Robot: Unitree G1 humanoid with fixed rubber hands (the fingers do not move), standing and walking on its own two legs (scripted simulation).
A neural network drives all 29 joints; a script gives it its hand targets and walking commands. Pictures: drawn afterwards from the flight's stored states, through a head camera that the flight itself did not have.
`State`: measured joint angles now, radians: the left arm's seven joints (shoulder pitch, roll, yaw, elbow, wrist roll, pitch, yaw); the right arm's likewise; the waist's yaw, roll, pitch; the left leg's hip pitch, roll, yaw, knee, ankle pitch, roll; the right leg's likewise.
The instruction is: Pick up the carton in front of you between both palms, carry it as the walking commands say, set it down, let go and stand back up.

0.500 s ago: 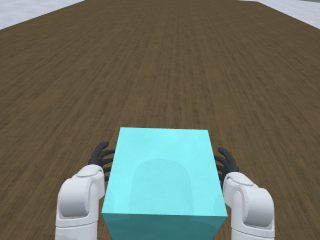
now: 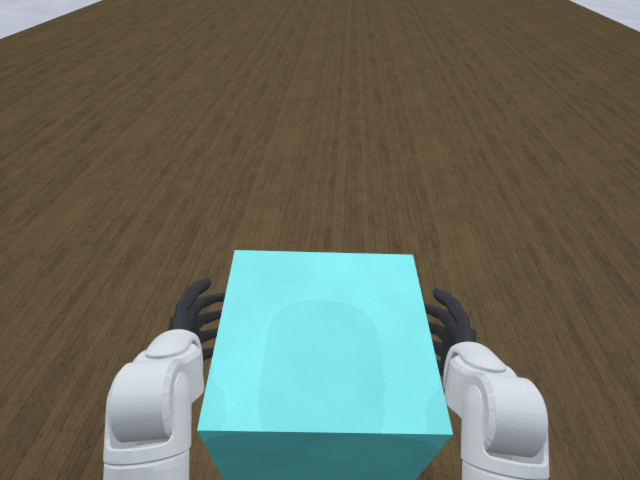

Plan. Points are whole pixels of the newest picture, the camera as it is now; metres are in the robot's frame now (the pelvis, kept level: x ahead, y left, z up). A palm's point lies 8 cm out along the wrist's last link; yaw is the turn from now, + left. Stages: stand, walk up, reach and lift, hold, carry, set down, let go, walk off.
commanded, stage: carry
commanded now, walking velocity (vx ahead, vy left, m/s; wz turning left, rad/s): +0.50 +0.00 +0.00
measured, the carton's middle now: (320, 381) +0.26 +0.00 +0.03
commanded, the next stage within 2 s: none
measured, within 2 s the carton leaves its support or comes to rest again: neither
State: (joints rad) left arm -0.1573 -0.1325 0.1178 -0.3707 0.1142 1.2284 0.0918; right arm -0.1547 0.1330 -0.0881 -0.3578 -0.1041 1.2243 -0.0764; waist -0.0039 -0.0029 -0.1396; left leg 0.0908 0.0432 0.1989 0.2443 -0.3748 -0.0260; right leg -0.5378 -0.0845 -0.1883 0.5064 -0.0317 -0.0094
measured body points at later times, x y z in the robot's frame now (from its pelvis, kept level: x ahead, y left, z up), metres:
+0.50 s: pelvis +0.33 +0.00 +0.00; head +0.31 -0.01 +0.45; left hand +0.60 +0.15 +0.10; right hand +0.60 -0.15 +0.10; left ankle +0.48 +0.12 -0.71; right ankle +0.17 -0.10 -0.73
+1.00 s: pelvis +0.65 +0.01 +0.01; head +0.65 +0.02 +0.46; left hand +0.93 +0.17 +0.10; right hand +0.93 -0.13 +0.10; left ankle +0.51 +0.10 -0.73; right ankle +0.81 -0.11 -0.70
